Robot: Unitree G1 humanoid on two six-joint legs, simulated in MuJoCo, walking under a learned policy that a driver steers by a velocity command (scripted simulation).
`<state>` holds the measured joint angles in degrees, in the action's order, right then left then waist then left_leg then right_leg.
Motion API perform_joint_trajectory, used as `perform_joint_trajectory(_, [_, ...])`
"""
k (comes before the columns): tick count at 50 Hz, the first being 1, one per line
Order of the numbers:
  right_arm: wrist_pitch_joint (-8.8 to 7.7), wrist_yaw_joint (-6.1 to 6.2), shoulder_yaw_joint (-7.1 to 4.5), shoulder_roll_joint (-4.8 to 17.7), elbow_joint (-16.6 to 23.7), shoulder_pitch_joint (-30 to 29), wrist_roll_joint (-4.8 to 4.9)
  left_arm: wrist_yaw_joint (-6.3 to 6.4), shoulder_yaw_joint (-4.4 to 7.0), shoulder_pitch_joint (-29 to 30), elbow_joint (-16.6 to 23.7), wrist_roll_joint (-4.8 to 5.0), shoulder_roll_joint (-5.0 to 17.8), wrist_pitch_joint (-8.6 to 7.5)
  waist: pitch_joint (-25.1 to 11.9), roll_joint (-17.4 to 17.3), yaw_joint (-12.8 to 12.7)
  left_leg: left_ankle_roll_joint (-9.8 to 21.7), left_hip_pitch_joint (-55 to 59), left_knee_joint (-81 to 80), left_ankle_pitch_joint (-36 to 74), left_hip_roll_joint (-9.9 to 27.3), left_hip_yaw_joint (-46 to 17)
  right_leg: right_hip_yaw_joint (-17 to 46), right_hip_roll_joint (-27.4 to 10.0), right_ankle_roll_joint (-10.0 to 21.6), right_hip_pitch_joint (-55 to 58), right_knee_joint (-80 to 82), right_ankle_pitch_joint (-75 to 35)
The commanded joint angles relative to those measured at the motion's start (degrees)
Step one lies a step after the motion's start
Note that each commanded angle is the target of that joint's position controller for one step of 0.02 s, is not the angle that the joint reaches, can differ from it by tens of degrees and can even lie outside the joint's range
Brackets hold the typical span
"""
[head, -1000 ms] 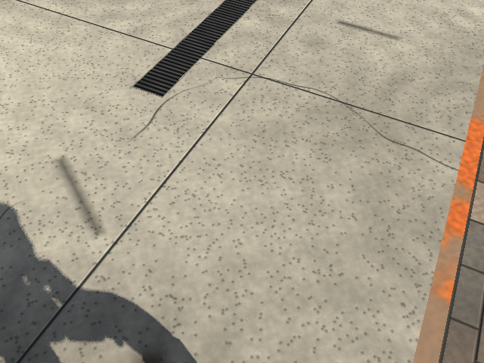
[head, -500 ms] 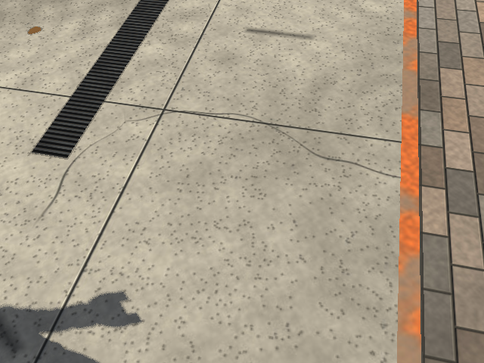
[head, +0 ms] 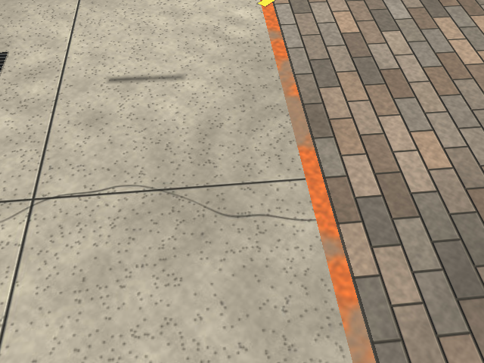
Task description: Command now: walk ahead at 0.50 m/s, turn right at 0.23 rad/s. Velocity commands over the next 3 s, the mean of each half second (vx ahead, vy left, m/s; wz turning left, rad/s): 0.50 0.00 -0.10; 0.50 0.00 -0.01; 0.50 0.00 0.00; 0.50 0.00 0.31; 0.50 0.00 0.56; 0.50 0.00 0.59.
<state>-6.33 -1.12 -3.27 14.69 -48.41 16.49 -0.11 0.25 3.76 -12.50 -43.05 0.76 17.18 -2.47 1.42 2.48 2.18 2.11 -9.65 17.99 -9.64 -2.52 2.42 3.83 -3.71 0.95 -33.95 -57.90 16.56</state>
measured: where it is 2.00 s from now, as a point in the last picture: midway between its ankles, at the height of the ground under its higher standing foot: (252, 186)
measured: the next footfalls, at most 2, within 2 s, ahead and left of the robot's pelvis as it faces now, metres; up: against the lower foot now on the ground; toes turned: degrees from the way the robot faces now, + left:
right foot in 0.24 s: +0.29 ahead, -0.15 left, +0.00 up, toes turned -3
left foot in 0.78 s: +0.61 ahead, +0.07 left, +0.00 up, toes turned +1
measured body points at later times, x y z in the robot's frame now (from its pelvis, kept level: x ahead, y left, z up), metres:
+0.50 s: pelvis +0.27 -0.07 +0.00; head +0.29 -0.08 +0.45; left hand +0.33 +0.21 -0.11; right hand +0.40 -0.35 -0.11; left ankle +0.35 +0.10 -0.67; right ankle +0.25 -0.15 -0.75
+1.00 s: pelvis +0.55 -0.01 +0.00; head +0.57 +0.00 +0.45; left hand +0.67 +0.27 -0.12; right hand +0.61 -0.28 -0.12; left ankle +0.57 +0.07 -0.75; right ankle +0.58 -0.18 -0.67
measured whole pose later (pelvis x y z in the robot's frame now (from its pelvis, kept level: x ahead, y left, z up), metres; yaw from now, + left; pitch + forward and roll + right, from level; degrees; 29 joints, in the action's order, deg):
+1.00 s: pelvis +0.55 -0.01 +0.00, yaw -1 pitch +1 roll +1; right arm -5.0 -1.9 -2.6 15.2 -49.3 15.8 -0.4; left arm 0.4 3.3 -12.8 -47.3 0.7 17.1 -3.7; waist 1.3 2.2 1.7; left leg 4.2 -11.9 19.2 -8.5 -3.3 3.2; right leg 2.2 -6.3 0.7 -33.5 -60.2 14.8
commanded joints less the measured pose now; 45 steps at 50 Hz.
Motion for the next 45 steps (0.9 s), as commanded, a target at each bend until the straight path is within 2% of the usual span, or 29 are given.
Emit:
perform_joint_trajectory(1, [-0.76,0.23,-1.98,9.11,3.27,-3.17,0.63,-0.62,-0.59,1.97,4.35,-0.56,0.61,-1.11,-0.47,-6.39,-1.11,10.75,1.49,-10.66,10.96,14.86,-10.68,-0.36,-2.71,-0.58,-2.45,10.19,-8.29])
perform_joint_trajectory(4, [0.01,0.47,-2.17,10.56,1.93,-0.42,1.26,-1.32,-1.11,8.00,5.69,-0.20,0.43,-1.80,0.15,-6.48,1.07,9.24,1.08,-10.36,11.77,13.46,-6.77,-2.78,-0.94,-0.80,1.92,20.03,-15.94])
perform_joint_trajectory(8, [1.08,0.52,-2.33,11.82,-0.37,3.39,1.92,-2.01,-0.80,13.05,7.95,0.35,2.29,-2.01,1.16,-7.33,1.61,7.95,6.61,-8.01,11.91,16.69,-7.64,-2.94,0.22,0.81,2.80,25.73,-14.06])
perform_joint_trajectory(10, [1.76,0.73,-2.46,12.67,-0.94,3.17,2.06,-2.16,-0.18,11.08,7.79,0.24,3.76,-2.14,-0.03,-7.81,-0.73,6.66,8.55,-4.04,18.04,17.43,-7.20,-4.08,1.52,2.46,7.74,28.43,-11.36])
perform_joint_trajectory(11, [2.03,0.89,-2.28,12.53,-0.99,2.59,2.17,-1.99,0.71,6.18,6.35,-0.06,5.22,-2.13,-2.89,-7.29,-3.79,5.34,7.82,2.17,26.04,15.79,-5.05,-5.47,2.98,3.74,15.62,30.49,-11.58])
perform_joint_trajectory(12, [2.12,1.04,-1.58,10.97,-0.90,3.07,1.71,-1.51,2.20,-2.31,3.79,-0.26,8.03,-2.02,-8.23,-6.07,-7.48,3.57,3.71,12.92,28.46,12.83,-2.47,-5.05,2.79,5.47,28.14,30.40,-11.86])
perform_joint_trajectory(13, [1.84,1.16,-0.02,7.50,0.96,3.44,-0.24,-0.73,3.52,-12.75,2.23,-0.84,13.01,-1.60,-16.98,2.73,-10.82,0.90,-8.49,32.54,10.79,9.12,0.62,9.55,-9.87,9.71,44.69,29.03,-14.03])
perform_joint_trajectory(14, [0.65,0.85,1.40,2.55,1.54,9.44,0.39,-1.09,3.71,-13.47,1.49,-0.74,15.69,-1.33,-22.33,16.15,-6.82,-1.25,-27.60,48.43,-23.39,0.45,-2.66,34.59,-19.29,17.93,56.63,37.12,-1.92])
perform_joint_trajectory(15, [-0.12,0.55,-0.13,9.13,1.12,5.33,1.66,-1.37,2.29,-12.12,2.01,-0.17,10.09,-1.49,-17.40,8.25,-8.72,-0.66,-34.04,54.25,-23.64,3.73,-7.84,34.34,-17.60,16.27,52.86,40.05,4.64])
perform_joint_trajectory(16, [-0.56,0.32,-0.67,10.75,2.65,0.83,2.45,-1.43,1.52,-8.25,2.47,-0.03,8.18,-1.77,-10.23,6.09,-7.80,0.20,-36.50,53.93,-17.91,6.21,-6.73,26.37,-15.61,14.20,46.02,41.04,2.02])
perform_joint_trajectory(17, [-0.50,0.63,-0.58,9.96,2.66,-0.98,1.93,-1.59,1.06,-4.51,2.97,-0.36,6.92,-1.92,-6.77,2.08,-6.00,-0.06,-34.29,51.54,-12.77,8.49,-5.71,20.67,-13.13,13.21,38.98,42.31,-3.73])
perform_joint_trajectory(18, [-0.18,0.76,-0.76,9.42,2.68,-1.53,1.01,-1.78,0.71,-1.88,3.25,-0.73,5.49,-2.05,-4.13,1.59,-4.38,-0.59,-32.09,48.43,-9.52,9.86,-5.69,16.69,-11.24,12.85,33.40,44.08,-8.40])
perform_joint_trajectory(19, [0.40,0.66,-0.73,8.56,2.45,-0.49,0.87,-1.82,0.49,-0.55,3.27,-1.21,4.67,-2.28,-3.67,2.65,-2.66,-0.95,-28.72,47.07,-7.33,10.91,-6.10,14.11,-10.02,12.61,29.68,45.80,-11.33])
perform_joint_trajectory(21, [1.49,0.68,-0.40,6.56,2.16,0.32,0.77,-1.81,0.69,-0.39,2.51,-0.89,4.80,-3.01,-3.20,2.42,-1.26,-1.93,-26.65,44.52,-5.06,11.16,-5.65,10.49,-9.22,13.36,26.23,48.40,-15.60])
perform_joint_trajectory(23, [2.08,0.93,-0.27,6.10,3.34,-2.69,0.27,-1.45,1.07,-1.51,1.27,-0.77,5.95,-3.47,-1.51,1.03,-1.30,-3.03,-29.02,39.87,-0.82,11.30,-5.56,7.58,-9.03,13.82,25.41,49.96,-18.95])
perform_joint_trajectory(25, [2.03,0.82,-0.03,5.50,4.50,-6.38,0.00,-0.95,1.23,-3.06,0.08,-0.66,6.51,-3.32,-0.42,0.23,-2.21,-3.58,-30.37,33.01,5.39,11.10,-5.41,4.87,-8.22,13.15,26.03,50.58,-20.33])
perform_joint_trajectory(28, [1.43,0.11,0.60,4.26,5.97,-12.34,0.32,-0.39,1.31,-5.42,-1.47,-0.39,7.33,-2.91,1.10,0.37,-4.31,-3.23,-27.79,21.86,14.15,9.27,-3.79,1.01,-6.44,11.28,25.86,51.14,-19.24])
perform_joint_trajectory(31, [1.04,-0.68,0.93,4.23,7.75,-17.71,0.81,-0.20,1.50,-9.23,-3.71,0.11,8.24,-2.46,2.38,0.11,-6.35,-2.57,-26.86,15.91,16.30,7.73,-2.98,0.74,-7.74,10.90,29.23,50.43,-17.41])
perform_joint_trajectory(33, [0.84,-1.31,0.90,4.75,9.01,-19.97,0.99,-0.09,1.60,-10.76,-5.05,0.29,8.37,-1.87,3.01,0.32,-6.57,-1.38,-28.22,13.33,13.87,7.26,-3.43,1.24,-9.58,10.39,33.75,48.47,-18.97])
perform_joint_trajectory(36, [0.55,-1.98,0.47,6.29,9.39,-18.76,0.90,0.29,1.97,-10.66,-6.10,0.40,9.15,-0.97,1.65,1.51,-4.71,0.90,-25.00,10.93,7.57,5.88,-2.70,1.61,-11.29,8.80,38.75,43.87,-27.09])
perform_joint_trajectory(37, [0.48,-1.91,-0.07,7.39,8.69,-15.70,0.81,0.40,2.08,-9.81,-6.08,0.34,9.68,-0.68,-0.41,2.35,-2.77,1.89,-19.81,10.39,5.78,4.24,-1.18,0.97,-10.69,8.06,39.19,40.08,-35.77])
perform_joint_trajectory(38, [0.50,-1.56,-1.21,9.21,6.57,-8.62,0.67,0.52,1.87,-8.95,-6.00,0.18,9.34,-0.29,-4.77,1.93,1.04,3.37,-9.86,9.16,6.42,2.34,0.63,-1.04,-8.29,6.78,37.90,31.74,-43.75])
perform_joint_trajectory(39, [0.62,-0.98,-2.47,12.35,4.11,1.01,0.31,0.72,1.03,-9.18,-5.18,-0.47,7.63,-0.21,-12.17,-0.11,4.74,5.93,6.26,11.77,9.01,6.49,-3.42,-3.15,-5.49,4.99,29.91,18.68,-38.19])
perform_joint_trajectory(40, [1.04,-0.59,-3.93,18.11,3.11,7.49,-0.60,0.17,-0.95,-15.96,-3.86,-0.75,1.32,-1.28,-21.39,-12.57,3.33,15.02,30.03,10.35,1.40,21.41,-28.52,-5.88,3.18,0.49,6.23,-4.43,-14.78])
perform_joint_trajectory(41, [1.35,-0.74,-2.88,14.28,2.49,8.78,0.42,-0.14,-1.00,-15.06,-4.88,-0.37,2.11,-2.62,-24.85,-16.60,4.29,17.58,33.68,1.16,-5.54,25.08,-44.57,1.65,7.04,0.12,-3.35,-13.92,16.20])
perform_joint_trajectory(42, [1.35,-0.64,-1.85,11.52,2.95,4.95,0.81,-0.54,0.47,-9.97,-3.51,1.27,7.36,-3.48,-15.76,-12.45,4.24,14.48,27.09,-0.35,-9.90,23.28,-37.66,3.47,3.40,0.96,-9.06,-17.98,14.34])
perform_joint_trajectory(43, [1.39,-0.48,-1.44,10.08,3.81,0.86,0.63,-0.51,0.44,-5.83,-2.35,1.73,7.44,-3.83,-9.63,-8.81,2.83,12.59,18.55,-1.58,-7.92,21.17,-30.12,1.49,0.27,1.51,-9.34,-16.02,9.07])
perform_joint_trajectory(44, [1.30,-0.59,-0.99,8.50,4.06,-2.39,0.20,-0.22,0.51,-3.59,-1.94,0.97,6.79,-3.72,-4.99,-6.01,1.17,11.76,10.29,-3.66,-3.60,18.90,-24.65,0.28,-1.85,1.32,-7.58,-12.05,4.91])
perform_joint_trajectory(45, [0.95,-0.72,-0.50,6.88,4.34,-4.34,-0.41,0.03,0.83,-4.09,-2.23,0.32,6.29,-3.13,-3.30,-6.97,-0.87,10.87,4.84,-5.47,0.31,16.90,-20.83,0.65,-3.64,1.20,-3.96,-8.83,1.91])
Over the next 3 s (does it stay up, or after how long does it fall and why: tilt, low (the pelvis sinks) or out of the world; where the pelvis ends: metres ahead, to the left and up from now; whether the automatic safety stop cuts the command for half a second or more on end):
stays up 1.58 0.21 -0.01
